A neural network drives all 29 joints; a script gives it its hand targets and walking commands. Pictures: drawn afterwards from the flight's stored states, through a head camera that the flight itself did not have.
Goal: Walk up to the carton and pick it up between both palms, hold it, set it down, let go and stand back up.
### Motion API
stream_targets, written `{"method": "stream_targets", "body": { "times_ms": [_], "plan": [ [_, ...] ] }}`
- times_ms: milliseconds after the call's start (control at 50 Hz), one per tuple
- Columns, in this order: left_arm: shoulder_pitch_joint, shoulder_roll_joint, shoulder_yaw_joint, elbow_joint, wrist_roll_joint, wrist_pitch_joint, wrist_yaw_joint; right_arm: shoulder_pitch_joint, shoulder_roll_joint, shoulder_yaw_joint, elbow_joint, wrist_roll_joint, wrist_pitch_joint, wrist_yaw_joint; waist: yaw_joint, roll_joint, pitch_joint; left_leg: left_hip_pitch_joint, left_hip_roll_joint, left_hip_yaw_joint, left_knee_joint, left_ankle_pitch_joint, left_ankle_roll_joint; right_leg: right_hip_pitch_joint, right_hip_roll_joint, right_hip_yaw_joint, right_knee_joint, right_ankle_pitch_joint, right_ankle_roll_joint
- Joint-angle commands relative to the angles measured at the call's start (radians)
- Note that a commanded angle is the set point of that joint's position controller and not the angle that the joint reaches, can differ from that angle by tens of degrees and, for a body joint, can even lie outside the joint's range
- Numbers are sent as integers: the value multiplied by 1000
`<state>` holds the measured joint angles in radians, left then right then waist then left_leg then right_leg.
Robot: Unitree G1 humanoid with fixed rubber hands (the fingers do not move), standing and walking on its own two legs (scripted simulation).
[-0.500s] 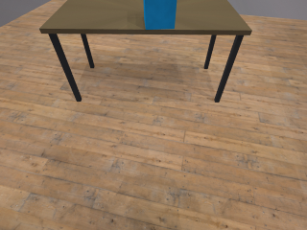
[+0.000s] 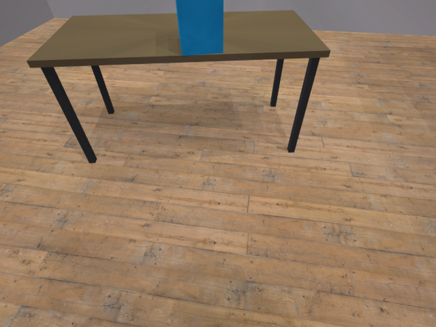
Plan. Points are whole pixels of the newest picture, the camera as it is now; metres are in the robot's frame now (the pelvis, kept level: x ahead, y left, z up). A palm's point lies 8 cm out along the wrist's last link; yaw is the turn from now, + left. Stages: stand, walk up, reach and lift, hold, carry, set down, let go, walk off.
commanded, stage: walk up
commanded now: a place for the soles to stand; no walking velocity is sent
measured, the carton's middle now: (199, 19) +1.41 +0.13 +0.07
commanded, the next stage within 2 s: none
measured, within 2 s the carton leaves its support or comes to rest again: neither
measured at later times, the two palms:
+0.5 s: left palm out of the picture +0.13 +0.35 -0.15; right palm (371, 311) +0.19 -0.29 -0.10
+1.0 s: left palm (96, 212) +0.41 +0.34 -0.09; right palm (342, 267) +0.30 -0.28 -0.15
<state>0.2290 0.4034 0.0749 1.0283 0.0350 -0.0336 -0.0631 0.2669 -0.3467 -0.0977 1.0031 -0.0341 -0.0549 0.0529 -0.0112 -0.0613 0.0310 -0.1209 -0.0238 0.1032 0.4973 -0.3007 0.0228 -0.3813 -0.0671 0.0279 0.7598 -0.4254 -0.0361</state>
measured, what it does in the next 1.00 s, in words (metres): walks ahead: right foot, then left foot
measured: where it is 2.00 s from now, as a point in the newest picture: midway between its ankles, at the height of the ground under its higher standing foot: (207, 247)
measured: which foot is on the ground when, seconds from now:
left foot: down 0.00-0.04, up 0.06-0.40, down 0.42-0.92, up 0.94-1.00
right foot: up 0.00-0.00, down 0.02-0.44, up 0.46-0.82, down 0.84-1.00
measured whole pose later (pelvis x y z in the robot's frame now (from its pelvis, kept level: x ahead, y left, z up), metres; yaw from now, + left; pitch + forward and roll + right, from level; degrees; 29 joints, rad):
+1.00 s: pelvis +0.30 +0.02 -0.03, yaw +1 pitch -5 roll +0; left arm 0.16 0.40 0.08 0.87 -0.01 -0.10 -0.05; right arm 0.36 -0.39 -0.04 0.94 0.00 -0.05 0.03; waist -0.03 0.04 0.12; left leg -0.32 0.04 0.03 1.22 -0.50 0.03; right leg -0.39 -0.08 -0.11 0.81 -0.33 -0.03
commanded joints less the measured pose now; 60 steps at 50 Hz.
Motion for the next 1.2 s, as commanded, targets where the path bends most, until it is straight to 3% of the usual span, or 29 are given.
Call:
{"method": "stream_targets", "body": {
  "times_ms": [0,20,40,60,80,120,220,340,360,380,400,420,440,460,480,560,620,740,800,840,860,880,900,920,940,980,1060,1160,1180],
  "plan": [
    [300,194,86,13,-10,-53,7,-258,-227,-26,-171,5,-10,2,214,100,47,-582,157,-135,110,-406,101,500,22,0,-200,109,1],
    [382,276,111,40,1,-42,17,-170,-164,-6,-168,-5,-6,-4,222,-214,18,-704,49,-70,378,-477,63,579,-22,85,-255,-92,-2],
    [303,302,101,-35,11,-39,25,-174,-118,10,-193,-6,2,-6,208,-344,90,-815,-68,-97,647,-395,14,412,-168,365,-403,-414,-43],
    [174,362,119,-99,9,-43,29,-101,-189,-6,-183,10,9,-9,128,-201,101,-712,-45,-235,700,-265,10,195,-385,756,-709,-777,-145],
    [57,358,106,-143,-12,-38,26,-108,-287,-30,-163,15,8,-5,83,-113,141,-611,18,-269,683,-210,14,107,-406,762,-742,-780,-188],
    [24,338,97,-171,-16,-50,35,-61,-306,-39,-147,12,6,-1,61,-59,143,-603,67,-217,678,-172,14,158,-350,631,-664,-602,-190],
    [-104,331,101,-194,-15,-51,27,56,-288,-52,-116,14,30,25,-20,-167,154,-354,123,-155,584,-67,-7,-119,-254,275,-640,-476,-167],
    [-112,310,93,-200,-5,-49,26,72,-271,-60,-136,13,13,34,-45,-149,145,-135,122,-29,272,8,13,-141,-213,135,-503,-286,-146],
    [-77,300,81,-196,-3,-42,26,104,-272,-72,-123,13,4,26,-57,-67,99,-83,92,-5,168,-53,21,-112,-200,102,-427,-290,-151],
    [-84,256,67,-200,-2,-33,23,200,-281,-83,-85,-1,-5,14,-109,39,66,99,78,-61,142,-79,27,-248,-163,87,-244,-337,-127],
    [-24,180,53,-189,2,-24,26,307,-311,-104,-56,-16,-19,-2,-137,304,40,250,70,-129,67,-230,38,-381,-55,-19,101,-264,-95],
    [37,104,19,-194,-7,-21,29,320,-347,-105,-69,-27,-24,-23,-136,545,52,179,291,-542,-157,-611,86,-522,140,-78,457,-175,-45],
    [24,197,35,-206,-25,-18,34,205,-400,-96,-144,-2,-33,-23,-74,358,101,22,447,-884,-394,-834,164,-514,130,30,526,-112,-32],
    [-36,258,39,-214,-17,-25,38,105,-452,-107,-166,28,-36,-23,-76,282,159,-133,499,-961,-452,-837,201,-473,50,114,522,-91,-27],
    [-15,278,48,-207,-23,-38,35,77,-432,-100,-170,20,-41,-26,-47,203,157,-97,474,-826,-412,-746,199,-454,5,101,484,-14,-19],
    [70,279,51,-147,-24,-47,18,42,-329,-60,-185,28,-60,-27,-12,270,142,-120,342,-438,-309,-374,162,-329,-43,68,328,121,24],
    [37,273,55,-161,-15,-35,11,46,-373,-71,-193,21,-54,-26,-3,232,90,-92,427,-470,-280,-395,234,-302,-72,63,243,67,24],
    [-134,233,56,-206,-24,-41,-12,111,-385,-68,-211,16,-64,-21,-59,128,146,-113,382,-360,-259,-278,204,-265,-66,-33,54,139,10],
    [-102,235,63,-194,-20,-55,-6,90,-389,-62,-211,29,-55,-22,-17,134,110,-138,384,-307,-171,-160,222,-101,-30,-70,-10,94,-8],
    [4,233,75,-173,-16,-65,1,50,-352,-51,-223,30,-51,-19,60,62,30,-265,325,-166,37,117,163,197,17,-119,-116,137,-33],
    [144,266,92,-118,-17,-77,13,85,-269,-22,-223,32,-53,-20,125,-138,-48,-385,215,-57,339,306,104,444,46,-59,-169,96,-60],
    [273,361,121,-113,-13,-79,29,88,-208,6,-227,43,-54,-24,192,-364,-109,-591,67,34,704,176,20,584,-186,307,-330,-62,-132],
    [279,404,115,-144,-39,-77,33,101,-248,8,-238,44,-54,-33,179,-379,-156,-690,-2,-47,775,-200,12,629,-393,654,-436,14,-251],
    [220,374,100,-154,-56,-67,35,43,-317,-10,-196,36,-34,-43,165,-219,-49,-671,77,-117,812,-237,14,507,-439,677,-445,-25,-311],
    [202,342,100,-176,-62,-63,38,14,-344,-18,-202,38,-42,-42,143,-63,-59,-688,85,-153,854,-212,12,499,-433,644,-447,55,-320],
    [118,298,86,-191,-59,-70,53,60,-304,-8,-168,40,-36,-42,81,6,47,-630,109,-195,767,-139,17,370,-346,378,-408,332,-233],
    [-53,301,85,-251,-34,-76,50,91,-273,-18,-156,46,-16,-12,16,-163,57,-400,173,-147,534,-73,12,61,-276,85,-439,79,-193],
    [-69,323,70,-253,-9,-71,32,41,-279,-44,-154,27,-24,14,25,-205,70,-271,130,-25,297,36,-8,-64,-232,39,-444,-203,-176],
    [-118,333,72,-273,-4,-70,31,63,-296,-55,-151,28,-28,18,-15,-167,19,-162,124,8,259,27,-4,-70,-241,27,-420,-250,-165]
  ]
}}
